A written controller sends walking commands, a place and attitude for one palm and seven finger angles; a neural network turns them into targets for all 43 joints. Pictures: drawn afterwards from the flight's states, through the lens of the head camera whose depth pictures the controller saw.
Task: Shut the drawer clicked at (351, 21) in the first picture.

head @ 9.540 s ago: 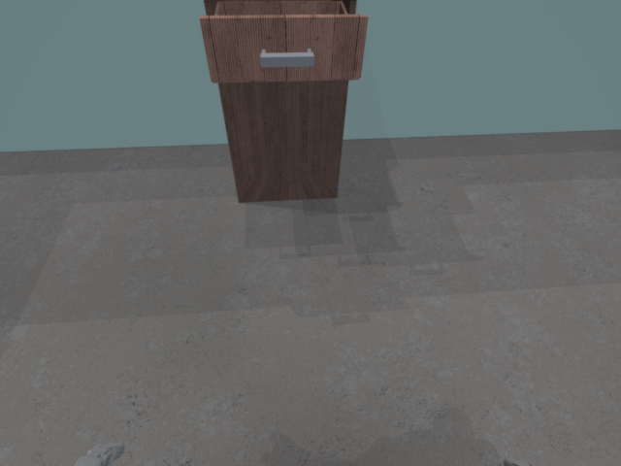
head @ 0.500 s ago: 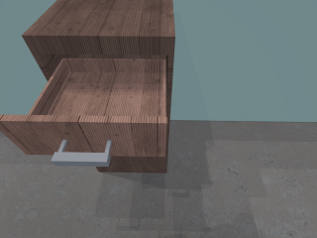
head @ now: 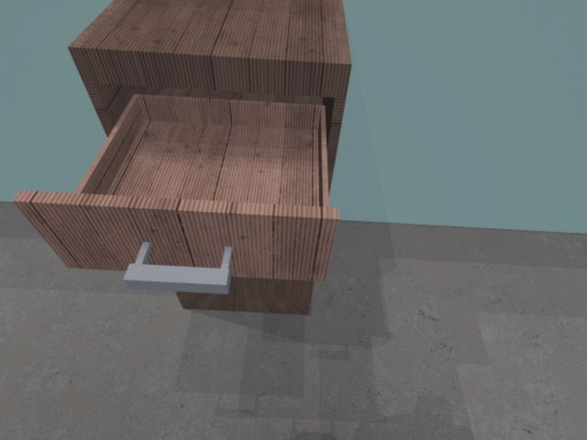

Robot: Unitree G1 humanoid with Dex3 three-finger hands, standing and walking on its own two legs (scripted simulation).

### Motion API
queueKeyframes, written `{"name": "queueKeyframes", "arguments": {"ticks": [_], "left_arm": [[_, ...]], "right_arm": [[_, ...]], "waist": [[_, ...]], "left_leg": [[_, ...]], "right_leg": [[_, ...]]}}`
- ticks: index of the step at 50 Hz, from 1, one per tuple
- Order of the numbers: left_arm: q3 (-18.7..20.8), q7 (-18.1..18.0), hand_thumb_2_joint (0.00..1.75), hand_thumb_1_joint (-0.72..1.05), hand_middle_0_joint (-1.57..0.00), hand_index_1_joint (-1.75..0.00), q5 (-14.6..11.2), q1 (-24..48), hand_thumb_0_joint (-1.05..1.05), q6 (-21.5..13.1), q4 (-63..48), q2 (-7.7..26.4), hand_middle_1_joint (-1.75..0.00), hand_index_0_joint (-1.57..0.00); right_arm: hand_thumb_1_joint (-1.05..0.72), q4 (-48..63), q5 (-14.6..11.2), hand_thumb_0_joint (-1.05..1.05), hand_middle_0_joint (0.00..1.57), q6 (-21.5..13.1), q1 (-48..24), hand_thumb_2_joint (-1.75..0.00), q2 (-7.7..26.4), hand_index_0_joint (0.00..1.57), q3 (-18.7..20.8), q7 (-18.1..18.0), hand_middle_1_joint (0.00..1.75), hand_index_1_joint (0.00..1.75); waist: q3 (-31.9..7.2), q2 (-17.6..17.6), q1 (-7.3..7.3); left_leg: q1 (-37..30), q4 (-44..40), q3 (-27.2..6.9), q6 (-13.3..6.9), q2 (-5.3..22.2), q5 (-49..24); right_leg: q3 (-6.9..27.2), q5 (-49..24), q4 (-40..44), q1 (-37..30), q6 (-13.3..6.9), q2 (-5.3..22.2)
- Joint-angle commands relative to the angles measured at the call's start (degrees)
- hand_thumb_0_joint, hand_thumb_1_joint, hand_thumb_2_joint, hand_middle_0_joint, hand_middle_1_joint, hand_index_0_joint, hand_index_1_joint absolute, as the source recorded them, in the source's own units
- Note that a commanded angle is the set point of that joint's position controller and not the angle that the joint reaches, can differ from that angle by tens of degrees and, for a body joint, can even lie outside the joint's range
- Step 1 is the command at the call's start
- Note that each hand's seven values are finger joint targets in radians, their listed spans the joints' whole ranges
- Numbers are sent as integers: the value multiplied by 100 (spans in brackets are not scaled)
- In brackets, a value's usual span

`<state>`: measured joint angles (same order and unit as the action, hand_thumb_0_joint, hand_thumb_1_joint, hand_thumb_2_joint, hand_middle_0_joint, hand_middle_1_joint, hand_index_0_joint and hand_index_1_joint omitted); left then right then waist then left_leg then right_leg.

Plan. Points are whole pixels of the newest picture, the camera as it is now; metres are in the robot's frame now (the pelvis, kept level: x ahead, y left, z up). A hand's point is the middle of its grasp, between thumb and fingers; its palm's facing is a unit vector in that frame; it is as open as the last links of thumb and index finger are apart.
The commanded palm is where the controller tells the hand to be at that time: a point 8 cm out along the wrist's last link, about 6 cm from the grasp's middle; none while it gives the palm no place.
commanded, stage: come to a stop and stand still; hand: left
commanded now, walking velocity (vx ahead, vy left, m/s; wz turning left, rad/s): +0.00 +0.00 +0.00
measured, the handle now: (182, 265) +0.33 +0.18 +0.04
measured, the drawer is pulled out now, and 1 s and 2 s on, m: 0.28 0.28 0.28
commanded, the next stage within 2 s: look again from close up in 0.54 s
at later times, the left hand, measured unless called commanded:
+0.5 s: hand out of the picture +0.02 +0.17 -0.18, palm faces +0.01 -0.99 -0.15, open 7.4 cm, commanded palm none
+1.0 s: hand out of the picture +0.01 +0.18 -0.17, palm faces +0.00 -0.98 -0.18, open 7.4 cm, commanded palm none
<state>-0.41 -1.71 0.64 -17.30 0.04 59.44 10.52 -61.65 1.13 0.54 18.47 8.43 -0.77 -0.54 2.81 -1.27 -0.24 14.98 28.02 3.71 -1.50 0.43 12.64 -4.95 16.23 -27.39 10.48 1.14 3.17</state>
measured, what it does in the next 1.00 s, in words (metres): stands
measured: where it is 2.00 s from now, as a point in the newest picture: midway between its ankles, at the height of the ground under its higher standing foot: outside the picture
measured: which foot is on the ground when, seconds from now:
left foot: down 0.00-1.00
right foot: down 0.00-1.00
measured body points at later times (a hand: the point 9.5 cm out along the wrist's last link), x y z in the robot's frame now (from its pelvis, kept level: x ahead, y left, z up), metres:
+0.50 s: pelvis +0.02 +0.02 +0.00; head +0.04 +0.03 +0.45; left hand +0.02 +0.23 -0.17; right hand +0.04 -0.22 -0.15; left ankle +0.03 +0.10 -0.74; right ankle -0.02 -0.13 -0.74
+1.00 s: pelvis +0.02 +0.01 +0.00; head +0.03 +0.02 +0.45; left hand +0.01 +0.23 -0.16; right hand +0.02 -0.21 -0.15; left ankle +0.03 +0.10 -0.74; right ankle -0.02 -0.13 -0.74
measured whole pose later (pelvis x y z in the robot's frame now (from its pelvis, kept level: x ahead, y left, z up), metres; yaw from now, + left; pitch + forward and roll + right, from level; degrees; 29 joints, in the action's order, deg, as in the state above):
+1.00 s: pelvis +0.02 +0.01 +0.00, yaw -1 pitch -2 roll +0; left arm -0.8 -2.2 0.7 -18.4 -0.6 63.8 8.7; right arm -65.3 0.5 -0.8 15.8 8.3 -0.9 -1.4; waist 2.3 -1.2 0.6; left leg 9.4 23.8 5.6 -2.4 -0.9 13.0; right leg -3.2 16.1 -23.6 5.8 2.6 4.3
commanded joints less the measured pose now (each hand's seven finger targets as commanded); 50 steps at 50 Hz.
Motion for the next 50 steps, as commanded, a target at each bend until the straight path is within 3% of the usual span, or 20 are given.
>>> {"name": "queueKeyframes", "arguments": {"ticks": [1,5,14,20,50], "left_arm": [[75,-37,90,90,-20,-30,-7,-377,0,-109,-112,414,-30,-20],[56,-53,90,90,-20,-30,-9,-464,0,-129,34,359,-30,-20],[50,-79,90,90,-20,-30,-1,-506,0,-112,223,293,-30,-20],[49,-87,90,90,-20,-30,5,-535,0,-123,286,293,-30,-20],[54,-79,90,90,-20,-30,4,-608,0,-116,318,282,-30,-20]], "right_arm": [[-90,230,-60,0,20,-193,95,-90,690,20,135,-31,30,30],[-90,103,-78,0,20,-219,120,-90,643,20,119,-55,30,30],[-90,-60,-87,0,20,-224,-8,-90,648,20,117,-84,30,30],[-90,-79,-89,0,20,-240,-77,-90,649,20,118,-95,30,30],[-90,-161,-95,0,20,-220,29,-90,563,20,107,-88,30,30]], "waist": [[-68,275,70],[-73,84,67],[87,175,56],[-7,159,62],[166,59,73]], "left_leg": [[-39,-816,-747,-96,530,-40],[-279,-657,-619,-98,516,-709],[-498,-705,-589,-106,544,-1060],[-640,-685,-550,-115,538,-1356],[-613,-919,-532,-99,514,-821]], "right_leg": [[393,-171,508,19,-249,291],[395,-592,518,-6,-207,351],[389,-717,541,49,-143,345],[403,-954,574,-50,-128,382],[471,-742,772,1,-151,391]]}}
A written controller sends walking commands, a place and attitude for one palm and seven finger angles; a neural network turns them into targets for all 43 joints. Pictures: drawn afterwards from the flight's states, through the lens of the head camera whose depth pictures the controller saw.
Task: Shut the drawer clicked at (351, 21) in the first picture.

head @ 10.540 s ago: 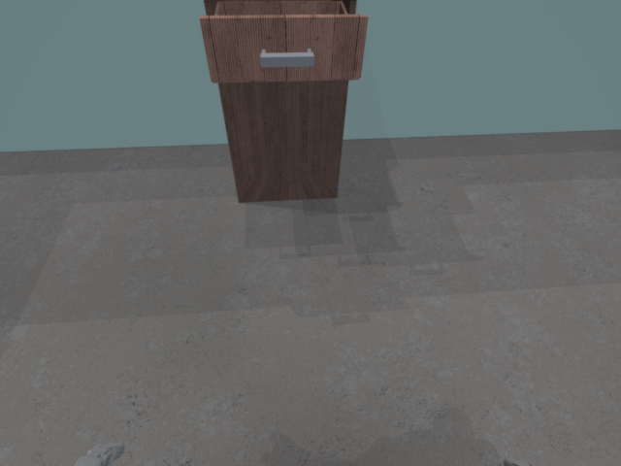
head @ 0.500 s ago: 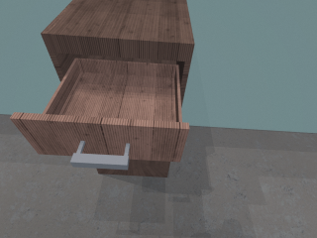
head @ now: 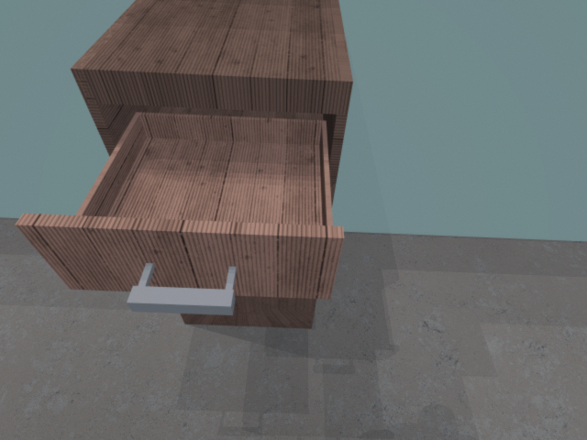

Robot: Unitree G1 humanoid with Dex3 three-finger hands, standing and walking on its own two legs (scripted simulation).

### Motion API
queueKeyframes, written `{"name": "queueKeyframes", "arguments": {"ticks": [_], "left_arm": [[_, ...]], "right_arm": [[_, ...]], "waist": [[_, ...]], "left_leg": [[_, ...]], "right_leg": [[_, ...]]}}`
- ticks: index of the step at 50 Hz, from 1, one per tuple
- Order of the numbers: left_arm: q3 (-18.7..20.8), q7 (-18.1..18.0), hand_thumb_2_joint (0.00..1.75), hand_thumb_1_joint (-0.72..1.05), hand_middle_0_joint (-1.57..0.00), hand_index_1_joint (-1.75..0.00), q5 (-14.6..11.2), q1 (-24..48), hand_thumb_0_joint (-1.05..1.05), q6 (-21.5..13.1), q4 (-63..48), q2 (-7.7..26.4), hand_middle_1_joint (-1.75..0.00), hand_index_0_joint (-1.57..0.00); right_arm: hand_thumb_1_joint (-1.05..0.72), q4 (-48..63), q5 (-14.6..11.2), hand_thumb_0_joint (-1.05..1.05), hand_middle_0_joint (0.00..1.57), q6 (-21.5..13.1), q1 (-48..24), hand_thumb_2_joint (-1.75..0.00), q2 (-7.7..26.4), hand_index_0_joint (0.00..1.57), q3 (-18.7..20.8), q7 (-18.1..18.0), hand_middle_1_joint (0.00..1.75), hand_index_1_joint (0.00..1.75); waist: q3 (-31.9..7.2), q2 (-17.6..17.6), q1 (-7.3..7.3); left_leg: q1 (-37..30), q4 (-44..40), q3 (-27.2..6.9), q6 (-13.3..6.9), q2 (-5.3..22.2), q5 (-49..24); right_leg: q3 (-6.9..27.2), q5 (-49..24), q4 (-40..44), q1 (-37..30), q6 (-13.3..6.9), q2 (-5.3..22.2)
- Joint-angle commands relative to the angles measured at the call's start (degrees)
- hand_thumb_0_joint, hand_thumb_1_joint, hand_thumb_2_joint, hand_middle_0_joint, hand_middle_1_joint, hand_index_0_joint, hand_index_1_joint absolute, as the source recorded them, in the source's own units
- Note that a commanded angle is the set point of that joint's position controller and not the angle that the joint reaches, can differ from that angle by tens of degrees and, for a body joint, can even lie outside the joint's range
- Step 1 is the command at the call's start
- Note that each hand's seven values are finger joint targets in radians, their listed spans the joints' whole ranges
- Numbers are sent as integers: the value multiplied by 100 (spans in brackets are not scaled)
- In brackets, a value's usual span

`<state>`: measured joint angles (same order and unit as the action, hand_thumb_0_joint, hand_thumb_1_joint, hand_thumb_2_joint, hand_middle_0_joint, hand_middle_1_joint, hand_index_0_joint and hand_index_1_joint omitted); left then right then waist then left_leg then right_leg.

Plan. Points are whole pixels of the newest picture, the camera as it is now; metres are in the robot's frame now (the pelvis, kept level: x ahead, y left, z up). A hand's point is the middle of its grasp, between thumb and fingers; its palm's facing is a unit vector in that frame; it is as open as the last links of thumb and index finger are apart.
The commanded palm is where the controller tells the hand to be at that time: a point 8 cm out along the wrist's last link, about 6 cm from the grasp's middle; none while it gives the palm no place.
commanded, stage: look again from close up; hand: left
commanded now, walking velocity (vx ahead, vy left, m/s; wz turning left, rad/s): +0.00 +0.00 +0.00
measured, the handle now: (186, 286) +0.30 +0.17 +0.04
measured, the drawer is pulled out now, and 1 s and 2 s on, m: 0.28 0.28 0.28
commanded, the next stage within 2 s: raise the hand and make a fist in 0.10 s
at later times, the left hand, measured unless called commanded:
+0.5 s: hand (199, 395) +0.18 +0.13 +0.00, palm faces +0.18 -0.98 +0.01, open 6.8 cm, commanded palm +0.09 +0.19 -0.03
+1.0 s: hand (198, 406) +0.16 +0.13 +0.03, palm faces +0.05 -1.00 -0.06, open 4.0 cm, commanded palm +0.10 +0.18 +0.04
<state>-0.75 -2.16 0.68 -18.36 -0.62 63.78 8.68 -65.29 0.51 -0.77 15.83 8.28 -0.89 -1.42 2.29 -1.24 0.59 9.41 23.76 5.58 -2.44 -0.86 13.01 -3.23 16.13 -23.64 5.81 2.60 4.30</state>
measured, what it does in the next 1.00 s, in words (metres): shifts its weight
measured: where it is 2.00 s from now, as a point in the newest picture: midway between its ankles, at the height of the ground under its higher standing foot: outside the picture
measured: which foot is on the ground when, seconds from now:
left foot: down 0.00-1.00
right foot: down 0.00-1.00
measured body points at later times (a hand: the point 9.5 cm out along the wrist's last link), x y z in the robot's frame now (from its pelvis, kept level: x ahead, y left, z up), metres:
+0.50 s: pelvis -0.03 -0.03 -0.03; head -0.03 -0.04 +0.42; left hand +0.16 +0.19 +0.00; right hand +0.14 -0.28 -0.11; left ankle +0.00 +0.09 -0.74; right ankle -0.04 -0.14 -0.74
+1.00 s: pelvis -0.02 -0.06 -0.05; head -0.01 -0.08 +0.40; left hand +0.15 +0.18 +0.03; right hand +0.15 -0.28 -0.13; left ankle +0.00 +0.09 -0.74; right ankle -0.04 -0.14 -0.74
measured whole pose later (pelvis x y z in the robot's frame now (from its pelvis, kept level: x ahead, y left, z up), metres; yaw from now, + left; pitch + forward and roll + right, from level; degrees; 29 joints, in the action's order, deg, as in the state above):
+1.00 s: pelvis -0.02 -0.06 -0.05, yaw +2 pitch +6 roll +1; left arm 9.8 14.8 -17.0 -31.6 -13.6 -9.1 12.4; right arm -33.9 -2.7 -11.6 14.7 10.6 -0.5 -4.5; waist -5.7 2.2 -0.1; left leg 32.8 48.8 1.0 2.1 3.9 22.0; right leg -6.2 27.9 -50.3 28.7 -2.8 0.8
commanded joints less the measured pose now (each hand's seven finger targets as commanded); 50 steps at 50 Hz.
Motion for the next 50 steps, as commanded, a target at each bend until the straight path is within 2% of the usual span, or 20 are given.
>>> {"name": "queueKeyframes", "arguments": {"ticks": [1,9,10,11,12,13,14,15,19,22,23,25,28,29,32,36,39,43,47,50], "left_arm": [[92,-36,90,90,-20,-30,2,-491,0,-52,-109,466,-30,-20],[88,-41,90,90,-20,-30,-3,-585,0,-63,-104,407,-30,-20],[45,-228,90,90,-20,-30,131,-457,0,-197,-36,591,-30,-20],[521,-215,90,90,-22,-32,-987,3435,0,-1320,-8941,1584,-32,-22],[404,-499,90,90,-24,-34,-559,1174,0,-927,-7587,1192,-34,-24],[292,-832,90,90,-26,-37,-674,768,0,-585,-7036,898,-37,-26],[-348,-776,90,90,-28,-39,-668,-856,0,-42,-5921,-282,-39,-28],[-762,-655,90,90,-30,-41,-886,-52,0,-159,-7252,-515,-41,-30],[-535,-429,90,90,-38,-50,-731,-806,0,-1052,-7054,-377,-50,-38],[-68,451,90,90,-44,-56,-1101,-2537,0,-2008,-5957,-511,-56,-44],[505,774,90,90,-46,-58,-1167,-2870,0,-2346,-5771,-36,-58,-46],[888,1362,90,90,-50,-62,-1248,-2248,0,-3054,-6150,487,-62,-50],[1532,1280,90,90,-56,-69,-987,-1388,0,-3961,-8285,1441,-69,-56],[1332,1156,90,90,-58,-71,-1084,-1439,0,-4004,-8788,1202,-71,-58],[1191,978,90,90,-64,-78,-1458,-1132,0,-3965,-9222,838,-78,-64],[483,1507,90,90,-72,-86,-1605,-488,0,-3506,-8520,518,-86,-72],[642,2110,90,90,-78,-93,-1629,-658,0,-2714,-7888,923,-93,-78],[1749,2130,90,90,-86,-101,-1738,-1214,0,-1714,-7818,1567,-101,-86],[2154,1519,90,90,-94,-110,-2087,-1653,0,-1648,-8655,1177,-110,-94],[1995,1314,90,90,-100,-117,-1901,-2148,0,-1961,-8942,1055,-117,-100]], "right_arm": [[-90,196,-35,0,20,-88,321,-90,558,20,121,1,30,30],[-90,159,-37,0,20,-99,350,-90,504,20,121,-10,30,30],[-90,544,-34,0,20,-153,74,-90,765,20,112,40,30,30],[-90,2534,-252,0,20,-901,227,-90,1687,20,313,-171,30,30],[-90,2244,-276,0,20,-1476,-329,-90,1105,20,66,-299,30,30],[-90,1867,-282,0,20,-1660,-265,-90,1099,20,232,-311,30,30],[-90,1792,-358,0,20,-1650,-38,-90,922,20,247,-212,30,30],[-90,2316,-399,0,20,-1702,-147,-90,1080,20,225,-202,30,30],[-90,2906,-170,0,20,-1974,-393,-90,1292,20,370,-182,30,30],[-90,3319,-136,0,20,-1812,-798,-90,1227,20,520,30,30,30],[-90,3392,-178,0,20,-1688,-871,-90,1225,20,584,128,30,30],[-90,3753,-137,0,20,-1594,-1027,-90,1289,20,632,226,30,30],[-90,4058,-25,0,20,-1590,-877,-90,1116,20,658,244,30,30],[-90,4227,-38,0,20,-1571,-920,-90,1032,20,620,215,30,30],[-90,4217,-163,0,20,-1542,-882,-90,966,20,525,74,30,30],[-90,4120,-253,0,20,-1653,-802,-90,1153,20,417,-90,30,30],[-90,4198,-353,0,20,-1647,-823,-90,1253,20,394,-261,30,30],[-90,4290,-397,0,20,-1526,-1023,-90,1144,20,384,-375,30,30],[-90,4271,-367,0,20,-1461,-1024,-90,849,20,359,-358,30,30],[-90,4204,-340,0,20,-1531,-918,-90,802,20,399,-255,30,30]], "waist": [[251,-3,-11],[206,153,-7],[475,173,-33],[-2401,1215,-691],[-2370,1943,-94],[-1883,1534,-247],[-1090,867,-278],[-602,762,-288],[-181,-783,-387],[-26,-1740,132],[-43,-1444,340],[-543,-950,285],[-1981,1368,430],[-2217,1597,348],[-1858,1430,-55],[-657,172,-620],[-752,-487,-454],[-1533,-305,109],[-1745,-276,326],[-1577,-119,316]], "left_leg": [[-35,-496,-728,-4,635,-850],[-100,-464,-697,0,643,-912],[521,561,-732,176,772,-2191],[-1481,55,-718,233,271,-2197],[-1582,-124,-583,252,529,-2785],[-940,-188,-675,408,519,-2214],[-432,-298,-826,293,524,-1448],[78,-168,-817,213,461,-647],[1055,613,-835,172,197,363],[2103,1263,-604,305,158,489],[2222,1364,-502,368,115,390],[2655,1892,-342,357,26,297],[2150,2363,-244,228,87,-190],[1928,2421,-265,178,104,-236],[2015,2675,-400,118,120,77],[2687,2975,-590,75,132,1135],[2871,2935,-600,37,106,1127],[2471,2496,-640,52,74,525],[2005,2139,-634,136,104,-217],[1829,2056,-539,136,89,-600]], "right_leg": [[290,-728,401,463,-296,278],[320,-769,412,522,-310,269],[478,-1961,262,695,-325,388],[-143,-1819,-348,475,-379,-282],[-74,-558,-829,776,-507,-341],[-147,48,-975,1045,-411,-345],[-211,256,-951,1409,-360,-322],[-271,75,-767,1275,-356,-285],[-433,387,-690,1971,-327,-441],[-467,859,-1222,2620,-334,-481],[-336,680,-1292,2513,-394,-438],[-92,287,-1811,2529,-417,-360],[108,-120,-2500,2551,-519,-371],[104,-96,-2498,2585,-519,-393],[212,127,-2240,2892,-473,-424],[725,1761,-1407,3553,-291,-292],[1171,2068,-981,3075,-136,-128],[1061,808,-1159,2041,-67,-15],[590,-1086,-1450,1392,-25,-46],[416,-2204,-1626,1352,0,-92]]}}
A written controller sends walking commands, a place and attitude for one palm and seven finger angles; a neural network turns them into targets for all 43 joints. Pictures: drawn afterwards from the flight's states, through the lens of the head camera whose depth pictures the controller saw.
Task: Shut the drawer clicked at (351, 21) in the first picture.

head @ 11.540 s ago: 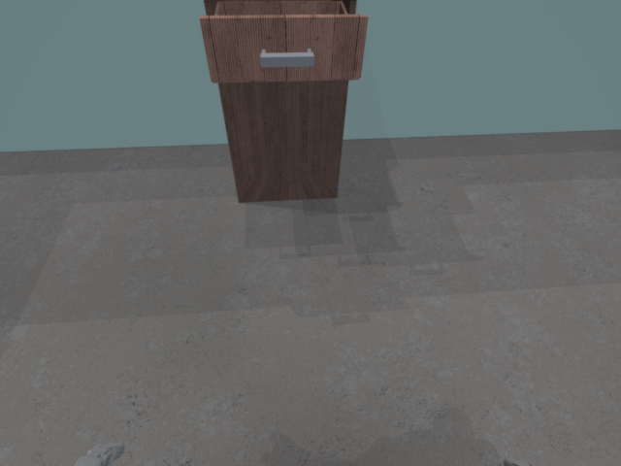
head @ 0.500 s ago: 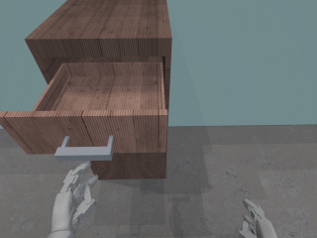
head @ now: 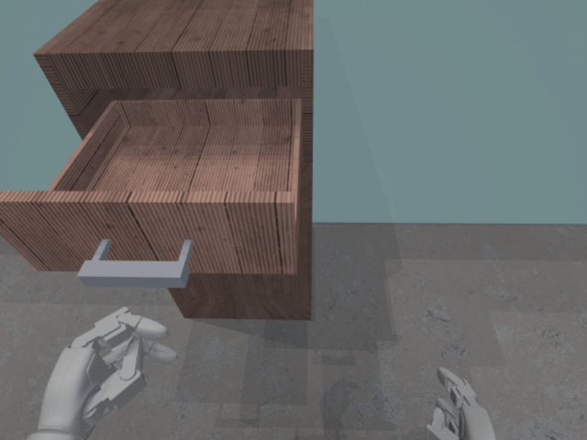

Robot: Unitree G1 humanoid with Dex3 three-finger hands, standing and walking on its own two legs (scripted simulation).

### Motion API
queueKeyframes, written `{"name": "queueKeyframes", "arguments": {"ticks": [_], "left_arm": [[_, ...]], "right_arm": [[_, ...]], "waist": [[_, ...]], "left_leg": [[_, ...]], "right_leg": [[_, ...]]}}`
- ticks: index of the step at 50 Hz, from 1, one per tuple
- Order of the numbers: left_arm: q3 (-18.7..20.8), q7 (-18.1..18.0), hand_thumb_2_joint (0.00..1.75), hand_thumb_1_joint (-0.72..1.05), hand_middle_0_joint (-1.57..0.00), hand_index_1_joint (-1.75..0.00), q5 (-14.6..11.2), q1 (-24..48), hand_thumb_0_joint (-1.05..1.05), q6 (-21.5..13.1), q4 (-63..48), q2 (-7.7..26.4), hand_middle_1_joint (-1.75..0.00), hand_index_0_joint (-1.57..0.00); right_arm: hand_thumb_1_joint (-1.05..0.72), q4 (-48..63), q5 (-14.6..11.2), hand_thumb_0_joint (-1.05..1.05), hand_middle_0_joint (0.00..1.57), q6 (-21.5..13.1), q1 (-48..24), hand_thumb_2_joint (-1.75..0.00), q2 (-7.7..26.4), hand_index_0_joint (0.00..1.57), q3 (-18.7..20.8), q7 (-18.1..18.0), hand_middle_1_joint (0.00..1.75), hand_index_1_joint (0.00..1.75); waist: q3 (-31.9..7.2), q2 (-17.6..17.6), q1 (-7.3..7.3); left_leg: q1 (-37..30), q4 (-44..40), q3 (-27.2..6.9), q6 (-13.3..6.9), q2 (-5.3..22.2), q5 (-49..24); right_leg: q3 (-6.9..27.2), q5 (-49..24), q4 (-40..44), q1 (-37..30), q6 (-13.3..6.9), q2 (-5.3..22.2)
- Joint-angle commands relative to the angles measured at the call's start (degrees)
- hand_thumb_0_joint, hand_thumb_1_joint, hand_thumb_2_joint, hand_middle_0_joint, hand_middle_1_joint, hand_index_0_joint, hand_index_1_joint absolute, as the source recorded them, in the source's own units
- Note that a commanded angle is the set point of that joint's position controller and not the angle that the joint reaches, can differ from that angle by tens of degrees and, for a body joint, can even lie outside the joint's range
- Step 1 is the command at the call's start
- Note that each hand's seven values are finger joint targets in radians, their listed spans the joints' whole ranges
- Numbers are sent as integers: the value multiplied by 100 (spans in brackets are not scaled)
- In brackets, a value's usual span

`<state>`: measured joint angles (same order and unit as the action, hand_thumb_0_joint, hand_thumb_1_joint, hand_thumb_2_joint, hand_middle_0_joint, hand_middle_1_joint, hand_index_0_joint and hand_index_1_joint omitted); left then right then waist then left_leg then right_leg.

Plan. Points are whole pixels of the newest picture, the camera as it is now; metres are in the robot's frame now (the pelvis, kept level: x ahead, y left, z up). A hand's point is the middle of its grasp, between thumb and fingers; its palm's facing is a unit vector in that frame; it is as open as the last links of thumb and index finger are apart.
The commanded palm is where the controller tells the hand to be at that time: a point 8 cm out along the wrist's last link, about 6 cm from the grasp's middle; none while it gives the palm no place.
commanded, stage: raise the hand and make a fist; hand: left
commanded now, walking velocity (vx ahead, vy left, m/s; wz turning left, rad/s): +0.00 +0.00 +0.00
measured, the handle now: (140, 260) +0.33 +0.23 +0.09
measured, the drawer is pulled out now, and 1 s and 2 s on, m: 0.28 0.28 0.28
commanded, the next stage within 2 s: bring the fist close to the handle in 1.10 s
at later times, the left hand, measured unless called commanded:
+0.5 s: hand (93, 373) +0.16 +0.19 +0.15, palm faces +0.02 -1.00 -0.06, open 3.1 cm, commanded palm +0.11 +0.24 +0.16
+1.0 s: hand (86, 370) +0.16 +0.19 +0.17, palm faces +0.03 -0.99 -0.12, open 3.3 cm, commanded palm +0.11 +0.24 +0.19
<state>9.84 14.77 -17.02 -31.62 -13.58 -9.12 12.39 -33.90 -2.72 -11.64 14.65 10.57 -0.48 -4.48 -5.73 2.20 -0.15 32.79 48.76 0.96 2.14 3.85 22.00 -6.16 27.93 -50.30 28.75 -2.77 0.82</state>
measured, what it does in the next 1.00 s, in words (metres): stands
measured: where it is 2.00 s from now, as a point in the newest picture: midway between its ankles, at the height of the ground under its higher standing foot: outside the picture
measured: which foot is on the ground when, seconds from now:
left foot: down 0.00-1.00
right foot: down 0.00-1.00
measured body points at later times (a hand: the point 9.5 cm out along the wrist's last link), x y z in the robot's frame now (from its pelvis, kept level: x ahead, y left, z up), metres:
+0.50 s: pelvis +0.01 +0.04 +0.01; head -0.01 +0.02 +0.46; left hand +0.16 +0.24 +0.15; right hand +0.23 -0.15 -0.02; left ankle +0.03 +0.15 -0.70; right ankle -0.02 -0.08 -0.70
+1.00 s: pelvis +0.01 +0.02 +0.02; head -0.03 +0.00 +0.47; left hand +0.15 +0.24 +0.18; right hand +0.20 -0.19 -0.02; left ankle +0.03 +0.15 -0.70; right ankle -0.02 -0.08 -0.70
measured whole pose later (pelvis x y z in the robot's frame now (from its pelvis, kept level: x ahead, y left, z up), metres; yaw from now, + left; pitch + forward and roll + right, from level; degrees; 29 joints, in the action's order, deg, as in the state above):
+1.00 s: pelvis +0.01 +0.02 +0.02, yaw +0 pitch -1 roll +0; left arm 8.6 10.2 -15.3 -37.9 2.7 -34.6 14.6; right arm -32.4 -4.1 -18.6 14.5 13.5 -3.4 -3.5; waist -5.0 3.2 2.7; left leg 19.3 39.0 1.3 1.1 2.8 18.8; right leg -6.1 23.0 -38.0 14.2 -1.2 1.1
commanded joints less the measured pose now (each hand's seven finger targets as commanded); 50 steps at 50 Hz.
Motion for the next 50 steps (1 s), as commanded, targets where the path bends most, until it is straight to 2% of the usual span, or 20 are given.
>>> {"name": "queueKeyframes", "arguments": {"ticks": [1,4,6,8,10,13,14,17,22,23,25,28,33,36,37,41,43,45,48,50], "left_arm": [[743,-323,90,90,-102,-119,-51,-949,0,-748,-1674,584,-119,-102],[37,2,90,90,-108,-125,17,-974,0,-858,-1754,242,-125,-108],[33,202,90,90,-112,-130,-20,-822,0,-841,-1829,396,-130,-112],[75,204,90,90,-116,-134,-27,-623,0,-809,-2093,536,-134,-116],[234,92,90,90,-120,-138,4,-718,0,-809,-2397,622,-138,-120],[301,-256,90,90,-126,-145,119,-784,0,-790,-2867,634,-145,-126],[91,-327,90,90,-128,-147,130,-906,0,-743,-2952,383,-147,-128],[-70,-433,90,90,-134,-153,155,-889,0,-470,-3075,280,-153,-134],[-520,-359,90,90,-140,-160,328,-804,0,315,-3371,192,-160,-140],[-481,-388,90,90,-140,-160,347,-784,0,459,-3399,224,-160,-140],[-439,-422,90,90,-140,-160,371,-636,0,674,-3660,334,-160,-140],[-92,-593,90,90,-140,-160,407,-558,0,800,-4075,591,-160,-140],[-15,-681,90,90,-140,-160,274,-389,0,918,-4308,534,-160,-140],[-107,-593,90,90,-140,-160,177,-211,0,1107,-3989,458,-160,-140],[-151,-540,90,90,-140,-160,140,-183,0,1199,-3764,393,-160,-140],[10,-402,90,90,-140,-160,112,-142,0,1481,-3607,528,-160,-140],[332,-434,90,90,-140,-160,144,-258,0,1477,-3787,789,-160,-140],[348,-469,90,90,-140,-160,138,-239,0,1335,-4073,783,-160,-140],[646,-546,90,90,-140,-160,55,-364,0,1061,-4051,920,-160,-140],[441,-522,90,90,-140,-160,-21,-293,0,908,-3946,710,-160,-140]], "right_arm": [[-90,1051,-18,0,20,-492,-792,-90,601,20,366,90,30,30],[-90,1065,-46,0,20,-671,-730,-90,735,20,374,152,30,30],[-90,1059,-91,0,20,-814,-652,-90,817,20,378,110,30,30],[-90,1030,-82,0,20,-930,-696,-90,852,20,361,59,30,30],[-90,1050,-81,0,20,-1001,-582,-90,828,20,382,48,30,30],[-90,1032,-53,0,20,-1032,-686,-90,777,20,339,94,30,30],[-90,1081,-54,0,20,-1025,-643,-90,742,20,311,129,30,30],[-90,1158,-77,0,20,-1031,-760,-90,742,20,252,194,30,30],[-90,1355,-111,0,20,-933,-878,-90,765,20,105,223,30,30],[-90,1341,-108,0,20,-907,-949,-90,759,20,92,209,30,30],[-90,1417,-118,0,20,-861,-921,-90,752,20,31,192,30,30],[-90,1417,-103,0,20,-850,-1014,-90,713,20,-23,186,30,30],[-90,1375,-131,0,20,-903,-1062,-90,723,20,-106,210,30,30],[-90,1338,-168,0,20,-955,-1020,-90,766,20,-133,156,30,30],[-90,1313,-170,0,20,-949,-1015,-90,777,20,-141,124,30,30],[-90,1334,-202,0,20,-922,-1095,-90,806,20,-119,62,30,30],[-90,1322,-200,0,20,-951,-1130,-90,793,20,-101,72,30,30],[-90,1345,-184,0,20,-1020,-1046,-90,754,20,-92,92,30,30],[-90,1205,-174,0,20,-1137,-1037,-90,745,20,-67,111,30,30],[-90,1172,-163,0,20,-1222,-933,-90,768,20,-61,108,30,30]], "waist": [[-634,-380,349],[-292,-562,104],[-364,-468,51],[-271,-432,44],[-612,-340,136],[-642,-91,275],[-638,3,264],[-448,109,251],[-61,131,234],[30,-109,232],[55,-178,251],[-40,115,347],[5,217,339],[221,54,289],[330,-216,270],[294,-256,329],[12,-40,401],[-194,43,399],[-129,197,427],[7,46,336]], "left_leg": [[-559,-470,-39,-332,-383,-1538],[-625,-461,-75,-381,-382,-1465],[-721,-514,-86,-385,-390,-1317],[-821,-566,-112,-407,-382,-1179],[-1086,-697,-111,-415,-380,-1349],[-1304,-876,-117,-425,-344,-1520],[-1359,-941,-116,-411,-343,-1546],[-1364,-1041,-151,-372,-293,-1481],[-1349,-1285,-189,-364,-249,-1222],[-1318,-1321,-218,-374,-240,-1105],[-1343,-1448,-261,-365,-233,-916],[-1512,-1510,-263,-342,-235,-981],[-1598,-1594,-280,-303,-219,-887],[-1539,-1667,-259,-302,-232,-558],[-1494,-1683,-265,-317,-239,-491],[-1547,-1708,-196,-348,-292,-534],[-1656,-1665,-170,-349,-320,-767],[-1786,-1618,-128,-357,-330,-996],[-1776,-1538,-110,-338,-332,-1067],[-1771,-1512,-112,-337,-331,-1054]], "right_leg": [[649,-3405,1040,-820,543,226],[684,-3297,1179,-528,625,199],[690,-2792,1305,-473,554,161],[675,-2205,1438,-387,467,124],[505,-2146,1355,-496,368,48],[211,-2066,1229,-558,255,-55],[104,-2039,1166,-531,242,-86],[7,-1945,1194,-538,236,-102],[-4,-1771,1372,-588,233,-108],[-5,-1701,1446,-616,244,-115],[-32,-1464,1493,-623,239,-141],[-41,-1438,1543,-767,199,-152],[-73,-1332,1661,-813,194,-177],[-16,-1046,1823,-752,215,-161],[3,-1006,1899,-711,239,-155],[121,-1017,2039,-814,253,-109],[133,-1274,2013,-992,235,-108],[100,-1516,1948,-1066,238,-85],[113,-1620,2002,-1058,220,-114],[115,-1655,2002,-967,246,-106]]}}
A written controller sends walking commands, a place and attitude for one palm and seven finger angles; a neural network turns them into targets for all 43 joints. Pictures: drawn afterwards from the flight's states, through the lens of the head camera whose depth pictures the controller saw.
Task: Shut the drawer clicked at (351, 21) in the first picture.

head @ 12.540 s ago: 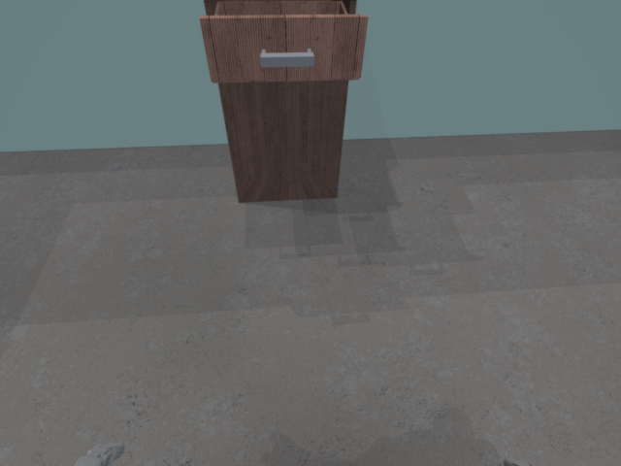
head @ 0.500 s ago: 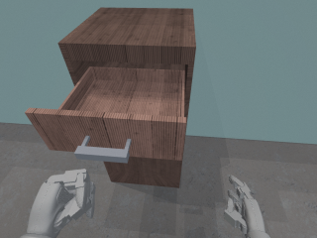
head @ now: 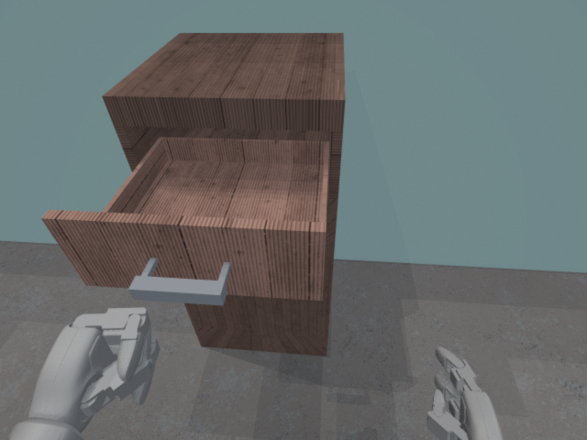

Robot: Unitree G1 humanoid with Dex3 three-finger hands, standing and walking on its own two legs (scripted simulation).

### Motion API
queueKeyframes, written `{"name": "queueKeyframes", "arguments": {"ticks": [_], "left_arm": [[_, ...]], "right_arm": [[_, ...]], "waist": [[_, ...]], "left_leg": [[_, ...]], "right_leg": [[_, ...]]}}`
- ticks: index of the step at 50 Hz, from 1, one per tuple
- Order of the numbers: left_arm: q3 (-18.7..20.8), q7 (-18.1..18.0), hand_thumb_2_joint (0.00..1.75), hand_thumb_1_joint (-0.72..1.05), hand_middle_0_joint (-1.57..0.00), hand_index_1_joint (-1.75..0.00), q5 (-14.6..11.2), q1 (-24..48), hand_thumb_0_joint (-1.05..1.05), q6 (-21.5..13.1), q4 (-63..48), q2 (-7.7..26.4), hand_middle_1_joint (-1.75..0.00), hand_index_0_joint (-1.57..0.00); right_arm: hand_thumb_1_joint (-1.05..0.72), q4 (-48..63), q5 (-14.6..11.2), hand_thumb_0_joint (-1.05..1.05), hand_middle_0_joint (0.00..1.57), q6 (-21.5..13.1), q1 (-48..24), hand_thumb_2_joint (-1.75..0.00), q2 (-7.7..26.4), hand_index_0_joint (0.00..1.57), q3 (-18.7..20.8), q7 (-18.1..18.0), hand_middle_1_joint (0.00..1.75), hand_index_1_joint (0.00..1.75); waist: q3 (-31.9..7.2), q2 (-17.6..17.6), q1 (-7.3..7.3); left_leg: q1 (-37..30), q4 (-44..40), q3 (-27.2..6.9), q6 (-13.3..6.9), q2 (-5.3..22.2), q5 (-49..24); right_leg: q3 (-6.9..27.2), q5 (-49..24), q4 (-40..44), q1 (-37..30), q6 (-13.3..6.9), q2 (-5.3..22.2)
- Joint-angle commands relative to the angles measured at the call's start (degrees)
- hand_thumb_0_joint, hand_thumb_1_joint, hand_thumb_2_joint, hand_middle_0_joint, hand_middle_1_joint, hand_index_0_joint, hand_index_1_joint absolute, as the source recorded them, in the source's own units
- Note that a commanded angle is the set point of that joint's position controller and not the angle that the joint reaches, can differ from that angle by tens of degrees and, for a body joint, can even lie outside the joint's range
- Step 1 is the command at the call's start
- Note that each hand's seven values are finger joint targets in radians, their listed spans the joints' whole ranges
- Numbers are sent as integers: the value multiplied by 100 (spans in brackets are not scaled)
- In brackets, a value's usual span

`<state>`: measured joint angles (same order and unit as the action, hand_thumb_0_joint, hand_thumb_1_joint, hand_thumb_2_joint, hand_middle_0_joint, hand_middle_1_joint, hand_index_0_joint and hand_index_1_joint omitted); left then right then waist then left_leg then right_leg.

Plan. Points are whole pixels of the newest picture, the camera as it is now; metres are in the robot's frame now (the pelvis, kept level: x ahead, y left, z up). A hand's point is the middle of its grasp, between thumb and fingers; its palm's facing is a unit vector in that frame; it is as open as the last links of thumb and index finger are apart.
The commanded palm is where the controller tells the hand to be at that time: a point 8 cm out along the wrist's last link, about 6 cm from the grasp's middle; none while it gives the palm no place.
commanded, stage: raise the hand and make a fist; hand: left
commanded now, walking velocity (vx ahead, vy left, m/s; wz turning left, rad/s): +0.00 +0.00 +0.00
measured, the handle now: (183, 278) +0.33 +0.21 +0.06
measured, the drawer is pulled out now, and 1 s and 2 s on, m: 0.28 0.28 0.28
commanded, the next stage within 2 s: bring the fist close to the handle in 0.10 s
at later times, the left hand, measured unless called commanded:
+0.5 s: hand (160, 351) +0.18 +0.17 +0.12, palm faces +0.05 -1.00 -0.08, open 3.3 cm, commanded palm +0.14 +0.22 +0.13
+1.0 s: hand (183, 345) +0.21 +0.16 +0.08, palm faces +0.01 -1.00 -0.04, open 3.3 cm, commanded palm +0.19 +0.22 +0.08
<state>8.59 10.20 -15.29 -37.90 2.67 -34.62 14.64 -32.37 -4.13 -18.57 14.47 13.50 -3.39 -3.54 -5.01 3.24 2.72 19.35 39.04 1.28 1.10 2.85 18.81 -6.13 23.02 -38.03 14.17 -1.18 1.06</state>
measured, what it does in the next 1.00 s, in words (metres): stands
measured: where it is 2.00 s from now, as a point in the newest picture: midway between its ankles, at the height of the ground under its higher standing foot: outside the picture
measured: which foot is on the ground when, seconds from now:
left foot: down 0.00-1.00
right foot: down 0.00-1.00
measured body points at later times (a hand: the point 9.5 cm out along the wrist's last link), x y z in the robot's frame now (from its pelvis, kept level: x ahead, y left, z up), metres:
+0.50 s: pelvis +0.01 -0.02 +0.00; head -0.01 -0.05 +0.45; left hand +0.17 +0.22 +0.13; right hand +0.21 -0.24 -0.05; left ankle +0.02 +0.13 -0.72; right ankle -0.03 -0.10 -0.72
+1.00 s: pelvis +0.01 +0.01 -0.01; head +0.03 -0.01 +0.44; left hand +0.21 +0.22 +0.08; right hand +0.19 -0.22 -0.08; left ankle +0.02 +0.13 -0.72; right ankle -0.03 -0.10 -0.72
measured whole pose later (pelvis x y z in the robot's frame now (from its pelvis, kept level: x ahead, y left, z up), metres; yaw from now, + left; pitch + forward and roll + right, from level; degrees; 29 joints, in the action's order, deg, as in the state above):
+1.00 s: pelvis +0.01 +0.01 -0.01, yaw +0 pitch +4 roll +0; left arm 4.6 9.8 -12.5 -27.1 -12.0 -13.6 9.7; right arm -34.3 -1.3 -16.4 13.0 13.1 -1.4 -2.4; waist -2.8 2.2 0.7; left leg 26.8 43.3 1.7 0.4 1.9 20.9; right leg -5.5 25.4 -43.1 22.0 -0.4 2.3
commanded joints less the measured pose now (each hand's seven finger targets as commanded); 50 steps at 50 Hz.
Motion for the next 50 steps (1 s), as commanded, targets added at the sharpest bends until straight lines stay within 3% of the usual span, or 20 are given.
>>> {"name": "queueKeyframes", "arguments": {"ticks": [1,4,6,8,10,11,13,16,19,21,27,28,30,33,34,38,43,46,48,50], "left_arm": [[643,-31,90,90,-140,-160,-243,276,0,-738,-1174,507,-160,-140],[552,97,90,90,-140,-160,-273,410,0,-719,-836,460,-160,-140],[723,190,90,90,-140,-160,-299,423,0,-660,-631,617,-160,-140],[744,282,90,90,-140,-160,-275,487,0,-624,-649,688,-160,-140],[860,327,90,90,-140,-160,-295,468,0,-638,-776,760,-160,-140],[859,350,90,90,-140,-160,-310,560,0,-651,-595,726,-160,-140],[876,356,90,90,-140,-160,-355,713,0,-727,-528,691,-160,-140],[972,396,90,90,-140,-160,-435,901,0,-862,-67,634,-160,-140],[764,445,90,90,-140,-160,-334,955,0,-963,11,521,-160,-140],[631,479,90,90,-140,-160,-303,1066,0,-1016,104,454,-160,-140],[831,506,90,90,-140,-160,-234,1144,0,-1225,503,595,-160,-140],[943,471,90,90,-140,-160,-222,1247,0,-1279,539,698,-160,-140],[684,460,90,90,-140,-160,-222,1154,0,-1359,539,403,-160,-140],[674,404,90,90,-140,-160,-208,1132,0,-1472,596,378,-160,-140],[465,404,90,90,-140,-160,-171,1073,0,-1494,593,216,-160,-140],[227,314,90,90,-140,-160,-54,1166,0,-1587,684,139,-160,-140],[190,67,90,90,-140,-160,126,1244,0,-1739,727,176,-160,-140],[-34,-61,90,90,-140,-160,176,1396,0,-1850,721,-13,-160,-140],[145,-163,90,90,-140,-160,217,1520,0,-1904,903,151,-160,-140],[27,-172,90,90,-140,-160,222,1485,0,-1946,1085,19,-160,-140]], "right_arm": [[-90,984,-43,0,20,-560,-942,-90,481,20,253,-4,30,30],[-90,917,-66,0,20,-618,-944,-90,519,20,255,-58,30,30],[-90,895,-75,0,20,-656,-953,-90,533,20,283,-101,30,30],[-90,901,-87,0,20,-689,-1045,-90,541,20,278,-120,30,30],[-90,923,-77,0,20,-741,-1001,-90,519,20,270,-130,30,30],[-90,864,-70,0,20,-740,-983,-90,529,20,265,-146,30,30],[-90,809,-52,0,20,-786,-990,-90,550,20,266,-141,30,30],[-90,689,-16,0,20,-783,-877,-90,582,20,290,-176,30,30],[-90,673,7,0,20,-786,-848,-90,581,20,286,-124,30,30],[-90,683,27,0,20,-782,-838,-90,604,20,310,-104,30,30],[-90,624,82,0,20,-649,-781,-90,612,20,371,-100,30,30],[-90,581,86,0,20,-617,-809,-90,625,20,393,-105,30,30],[-90,635,103,0,20,-602,-787,-90,582,20,390,-69,30,30],[-90,599,120,0,20,-545,-778,-90,616,20,427,-30,30,30],[-90,622,127,0,20,-531,-731,-90,583,20,425,-5,30,30],[-90,636,169,0,20,-443,-707,-90,654,20,479,37,30,30],[-90,667,208,0,20,-249,-666,-90,649,20,504,82,30,30],[-90,764,218,0,20,-155,-620,-90,615,20,484,103,30,30],[-90,711,241,0,20,-66,-604,-90,646,20,494,87,30,30],[-90,767,232,0,20,-3,-580,-90,630,20,488,104,30,30]], "waist": [[72,-171,59],[368,-180,15],[312,-519,41],[307,-403,68],[84,-340,94],[175,-441,66],[140,-297,59],[132,-624,1],[29,-176,-11],[-14,-383,-49],[-223,-577,-52],[-240,-541,-47],[-242,-363,-56],[-428,-237,-63],[-327,-170,-88],[-314,-420,-183],[-375,-329,-202],[-425,-200,-243],[-514,-339,-238],[-532,-399,-262]], "left_leg": [[-365,-493,-127,-233,-226,-678],[-323,-500,-121,-240,-239,-504],[-278,-480,-129,-252,-242,-499],[-327,-460,-114,-265,-261,-522],[-431,-471,-115,-277,-266,-717],[-400,-463,-109,-272,-264,-741],[-450,-425,-113,-265,-277,-794],[-389,-378,-130,-249,-280,-821],[-461,-400,-83,-250,-307,-989],[-415,-370,-94,-260,-310,-1012],[-300,-298,-79,-253,-329,-1206],[-300,-305,-73,-251,-323,-1204],[-363,-323,-49,-251,-331,-1290],[-384,-282,-34,-254,-333,-1439],[-391,-287,-26,-259,-329,-1491],[-260,-229,-76,-276,-304,-1408],[-105,-186,-109,-252,-280,-1247],[-63,-139,-135,-230,-267,-1144],[35,-98,-159,-223,-253,-1098],[126,-58,-161,-208,-248,-1027]], "right_leg": [[194,-1125,854,550,106,-120],[350,-875,1063,670,126,-84],[482,-822,1141,600,163,-51],[579,-772,1233,559,167,-22],[544,-1120,1138,460,184,-7],[535,-1181,1130,487,198,-14],[528,-1310,1110,474,197,-30],[611,-1517,1107,492,293,23],[537,-1827,973,430,250,34],[531,-1943,921,422,281,49],[576,-2398,791,300,323,94],[555,-2312,795,283,298,74],[432,-2359,686,348,259,51],[330,-2503,577,305,220,15],[283,-2521,543,398,202,-4],[198,-2216,418,589,180,-52],[136,-1793,241,778,131,-77],[106,-1584,116,948,108,-89],[113,-1503,65,950,95,-109],[100,-1431,0,1033,94,-105]]}}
